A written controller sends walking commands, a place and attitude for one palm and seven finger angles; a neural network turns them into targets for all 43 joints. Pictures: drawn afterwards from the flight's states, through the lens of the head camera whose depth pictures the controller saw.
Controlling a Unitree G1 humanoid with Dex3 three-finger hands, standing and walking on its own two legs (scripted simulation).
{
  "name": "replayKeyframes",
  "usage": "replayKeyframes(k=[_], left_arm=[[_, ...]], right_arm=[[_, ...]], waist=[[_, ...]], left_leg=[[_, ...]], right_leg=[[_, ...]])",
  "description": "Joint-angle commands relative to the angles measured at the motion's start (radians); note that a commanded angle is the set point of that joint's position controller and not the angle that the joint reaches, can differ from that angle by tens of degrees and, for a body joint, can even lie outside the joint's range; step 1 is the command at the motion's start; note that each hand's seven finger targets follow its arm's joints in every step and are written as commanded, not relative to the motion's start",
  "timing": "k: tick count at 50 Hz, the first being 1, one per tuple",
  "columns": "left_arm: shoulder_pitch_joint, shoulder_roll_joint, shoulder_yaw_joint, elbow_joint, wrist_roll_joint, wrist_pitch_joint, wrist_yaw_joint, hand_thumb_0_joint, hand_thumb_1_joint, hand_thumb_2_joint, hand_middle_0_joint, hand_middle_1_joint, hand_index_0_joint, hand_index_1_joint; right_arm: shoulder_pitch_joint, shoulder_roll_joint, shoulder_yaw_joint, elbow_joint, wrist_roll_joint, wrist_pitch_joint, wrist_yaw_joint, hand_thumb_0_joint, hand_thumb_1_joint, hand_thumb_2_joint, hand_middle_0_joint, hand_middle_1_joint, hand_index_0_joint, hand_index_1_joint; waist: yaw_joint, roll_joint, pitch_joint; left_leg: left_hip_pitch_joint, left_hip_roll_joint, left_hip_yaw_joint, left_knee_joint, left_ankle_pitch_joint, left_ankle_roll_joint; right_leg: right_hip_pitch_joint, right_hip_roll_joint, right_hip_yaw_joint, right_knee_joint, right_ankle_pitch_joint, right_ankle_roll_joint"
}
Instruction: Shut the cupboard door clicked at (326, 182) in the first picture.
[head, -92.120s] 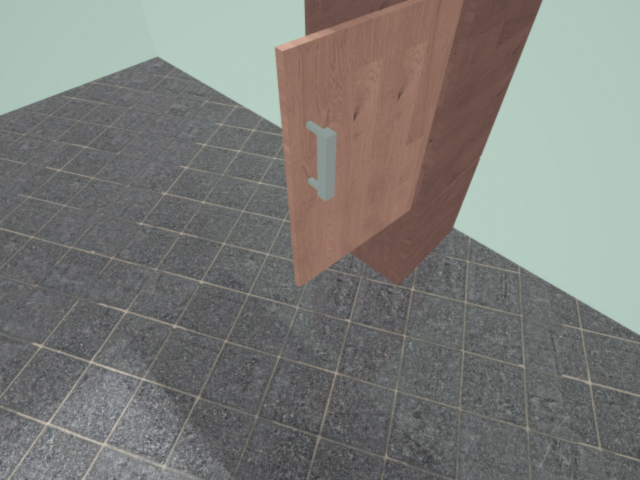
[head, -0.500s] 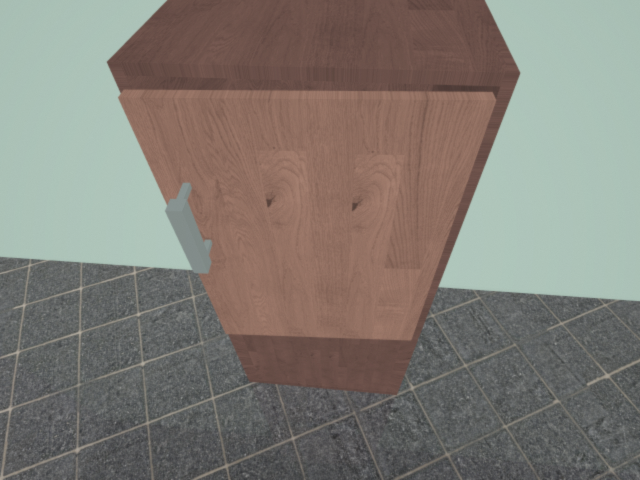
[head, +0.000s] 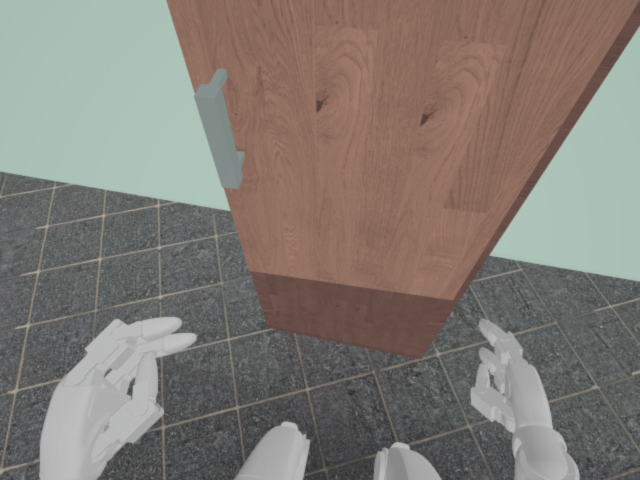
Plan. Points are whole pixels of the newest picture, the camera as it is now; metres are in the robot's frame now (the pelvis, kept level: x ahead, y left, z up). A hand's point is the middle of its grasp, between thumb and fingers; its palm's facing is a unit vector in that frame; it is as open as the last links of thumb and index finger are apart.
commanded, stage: raise the hand and make a fist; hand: left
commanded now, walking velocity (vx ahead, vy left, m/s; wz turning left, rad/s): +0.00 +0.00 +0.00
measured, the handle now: (226, 131) +0.48 +0.19 +0.15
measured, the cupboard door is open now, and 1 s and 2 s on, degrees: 3 3 3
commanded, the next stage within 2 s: bring the fist close to the handle in 1.34 s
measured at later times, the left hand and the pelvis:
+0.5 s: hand (165, 380) +0.19 +0.18 +0.10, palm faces -0.11 -0.99 -0.04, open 3.3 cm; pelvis -0.02 +0.03 +0.03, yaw -2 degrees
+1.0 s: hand (128, 286) +0.25 +0.21 +0.17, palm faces +0.04 -1.00 -0.06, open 3.1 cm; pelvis +0.02 +0.02 +0.06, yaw -1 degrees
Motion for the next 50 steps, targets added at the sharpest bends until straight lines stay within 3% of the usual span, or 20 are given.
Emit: replayKeyframes(k=[1,3,4,5,7,9,12,14,16,18,21,24,29,34,36,39,42,44,47,50], left_arm=[[-0.09,0.102,-0.069,-0.192,0.029,0.127,-0.08,0.0,0.9,0.9,-0.732,-0.88,-0.732,-0.88],[0.005,0.148,-0.007,-0.188,0.041,0.28,-0.059,0.0,0.9,0.9,-0.768,-0.92,-0.768,-0.92],[0.067,0.192,0.067,-0.167,0.049,0.347,-0.028,0.0,0.9,0.9,-0.787,-0.94,-0.787,-0.94],[0.08,0.172,0.083,-0.225,0.039,0.388,0.002,0.0,0.9,0.9,-0.805,-0.96,-0.805,-0.96],[0.052,0.164,0.131,-0.297,0.026,0.418,0.087,0.0,0.9,0.9,-0.842,-1.0,-0.842,-1.0],[0.014,0.158,0.159,-0.349,0.016,0.379,0.177,0.0,0.9,0.9,-0.878,-1.04,-0.878,-1.04],[-0.044,0.102,0.065,-0.352,0.044,0.259,0.237,0.0,0.9,0.9,-0.933,-1.1,-0.933,-1.1],[-0.102,0.072,-0.024,-0.348,0.066,0.187,0.221,0.0,0.9,0.9,-0.97,-1.14,-0.97,-1.14],[-0.109,0.071,-0.079,-0.308,0.078,0.154,0.178,0.0,0.9,0.9,-1.007,-1.18,-1.007,-1.18],[-0.103,0.094,-0.099,-0.279,0.088,0.172,0.135,0.0,0.9,0.9,-1.043,-1.22,-1.043,-1.22],[-0.105,0.2,0.001,-0.283,0.091,0.236,0.121,0.0,0.9,0.9,-1.098,-1.28,-1.098,-1.28],[-0.107,0.252,0.118,-0.339,0.073,0.281,0.171,0.0,0.9,0.9,-1.153,-1.34,-1.153,-1.34],[-0.147,0.158,0.076,-0.36,0.038,0.287,0.217,0.0,0.9,0.9,-1.245,-1.44,-1.245,-1.44],[-0.184,0.128,-0.034,-0.243,0.074,0.336,0.129,0.0,0.9,0.9,-1.3,-1.5,-1.3,-1.5],[-0.214,0.174,0.0,-0.248,0.071,0.364,0.097,0.0,0.9,0.9,-1.3,-1.5,-1.3,-1.5],[-0.257,0.26,0.117,-0.283,0.049,0.381,0.089,0.0,0.9,0.9,-1.3,-1.5,-1.3,-1.5],[-0.292,0.25,0.17,-0.319,0.011,0.363,0.107,0.0,0.9,0.9,-1.3,-1.5,-1.3,-1.5],[-0.306,0.245,0.178,-0.317,0.002,0.35,0.119,0.0,0.9,0.9,-1.3,-1.5,-1.3,-1.5],[-0.314,0.192,0.116,-0.251,-0.001,0.358,0.094,0.0,0.9,0.9,-1.3,-1.5,-1.3,-1.5],[-0.239,0.153,0.064,-0.151,0.002,0.406,0.042,0.0,0.9,0.9,-1.3,-1.5,-1.3,-1.5]], right_arm=[[0.099,-0.13,-0.045,-0.156,0.045,-0.026,-0.045,0.0,-0.9,-0.9,0.2,0.3,0.2,0.3],[0.088,-0.12,-0.042,-0.193,0.06,0.002,-0.046,0.0,-0.9,-0.9,0.2,0.3,0.2,0.3],[0.067,-0.111,-0.044,-0.203,0.064,0.018,-0.045,0.0,-0.9,-0.9,0.2,0.3,0.2,0.3],[0.063,-0.093,-0.036,-0.225,0.061,0.032,-0.043,0.0,-0.9,-0.9,0.2,0.3,0.2,0.3],[0.039,-0.069,-0.027,-0.229,0.059,0.051,-0.044,0.0,-0.9,-0.9,0.2,0.3,0.2,0.3],[0.034,-0.06,-0.015,-0.222,0.048,0.046,-0.048,0.0,-0.9,-0.9,0.2,0.3,0.2,0.3],[0.084,-0.08,-0.007,-0.2,0.031,0.019,-0.039,0.0,-0.9,-0.9,0.2,0.3,0.2,0.3],[0.097,-0.103,-0.004,-0.19,0.025,-0.005,-0.034,0.0,-0.9,-0.9,0.2,0.3,0.2,0.3],[0.117,-0.123,-0.008,-0.178,0.027,-0.028,-0.033,0.0,-0.9,-0.9,0.2,0.3,0.2,0.3],[0.127,-0.137,-0.006,-0.187,0.037,-0.043,-0.038,0.0,-0.9,-0.9,0.2,0.3,0.2,0.3],[0.134,-0.143,-0.012,-0.2,0.048,-0.042,-0.049,0.0,-0.9,-0.9,0.2,0.3,0.2,0.3],[0.119,-0.127,-0.007,-0.211,0.046,-0.023,-0.059,0.0,-0.9,-0.9,0.2,0.3,0.2,0.3],[0.127,-0.118,0.011,-0.207,0.037,-0.014,-0.048,0.0,-0.9,-0.9,0.2,0.3,0.2,0.3],[0.155,-0.141,0.016,-0.187,0.042,-0.023,-0.04,0.0,-0.9,-0.9,0.2,0.3,0.2,0.3],[0.16,-0.144,0.015,-0.191,0.047,-0.027,-0.044,0.0,-0.9,-0.9,0.2,0.3,0.2,0.3],[0.149,-0.137,0.017,-0.187,0.047,-0.025,-0.055,0.0,-0.9,-0.9,0.2,0.3,0.2,0.3],[0.139,-0.116,0.026,-0.183,0.046,-0.025,-0.057,0.0,-0.9,-0.9,0.2,0.3,0.2,0.3],[0.139,-0.115,0.028,-0.169,0.043,-0.028,-0.056,0.0,-0.9,-0.9,0.2,0.3,0.2,0.3],[0.142,-0.122,0.028,-0.147,0.047,-0.034,-0.05,0.0,-0.9,-0.9,0.2,0.3,0.2,0.3],[0.155,-0.134,0.016,-0.143,0.054,-0.034,-0.049,0.0,-0.9,-0.9,0.2,0.3,0.2,0.3]], waist=[[-0.134,-0.069,-0.201],[-0.077,-0.062,-0.24],[-0.034,-0.051,-0.272],[-0.016,-0.071,-0.304],[-0.001,-0.06,-0.263],[0.003,-0.027,-0.21],[-0.06,-0.01,-0.125],[-0.101,-0.006,-0.079],[-0.125,0.007,-0.077],[-0.127,0.012,-0.062],[-0.097,-0.001,-0.103],[-0.05,0.055,-0.14],[-0.076,0.069,-0.095],[-0.122,0.034,-0.02],[-0.111,0.016,-0.049],[-0.079,0.022,-0.114],[-0.062,0.024,-0.15],[-0.065,0.031,-0.154],[-0.087,0.032,-0.107],[-0.09,-0.031,-0.09]], left_leg=[[0.117,0.014,0.016,-0.18,0.217,0.053],[0.136,0.003,0.02,-0.247,0.217,0.049],[0.155,0.0,0.02,-0.274,0.24,0.045],[0.175,-0.004,0.021,-0.301,0.265,0.041],[0.196,-0.001,0.024,-0.337,0.264,0.032],[0.207,0.007,0.009,-0.37,0.25,0.025],[0.209,0.017,-0.006,-0.378,0.177,0.023],[0.192,0.02,-0.021,-0.373,0.102,0.027],[0.19,0.019,-0.03,-0.38,0.02,0.026],[0.181,0.015,-0.043,-0.408,-0.06,0.03],[0.197,0.008,-0.037,-0.444,-0.071,0.034],[0.252,0.011,-0.037,-0.485,-0.017,0.03],[0.323,0.02,-0.037,-0.488,0.131,0.02],[0.33,0.023,-0.032,-0.483,0.161,0.026],[0.343,0.02,-0.023,-0.484,0.187,0.027],[0.379,0.012,-0.009,-0.486,0.257,0.027],[0.416,0.01,0.0,-0.495,0.336,0.02],[0.427,0.01,0.005,-0.488,0.371,0.02],[0.432,0.009,0.01,-0.491,0.379,0.019],[0.411,0.006,0.018,-0.485,0.393,0.025]], right_leg=[[0.161,0.002,0.17,-0.309,0.157,0.044],[0.247,-0.012,0.166,-0.342,0.123,0.047],[0.295,-0.009,0.153,-0.335,0.141,0.042],[0.339,-0.013,0.132,-0.323,0.18,0.046],[0.344,-0.005,0.099,-0.319,0.195,0.047],[0.321,0.011,0.062,-0.309,0.184,0.034],[0.202,0.017,0.043,-0.306,0.11,0.032],[0.142,0.015,0.047,-0.3,0.055,0.03],[0.117,0.008,0.061,-0.311,0.002,0.032],[0.128,0.001,0.079,-0.342,-0.044,0.032],[0.201,-0.006,0.096,-0.382,-0.063,0.034],[0.273,0.005,0.075,-0.378,-0.002,0.028],[0.291,0.021,0.043,-0.384,0.143,0.026],[0.28,0.019,0.05,-0.421,0.172,0.032],[0.314,0.014,0.059,-0.439,0.187,0.034],[0.388,0.013,0.07,-0.452,0.239,0.031],[0.438,0.013,0.064,-0.45,0.318,0.03],[0.447,0.014,0.064,-0.453,0.356,0.032],[0.434,0.011,0.067,-0.467,0.386,0.037],[0.451,0.0,0.083,-0.49,0.423,0.045]])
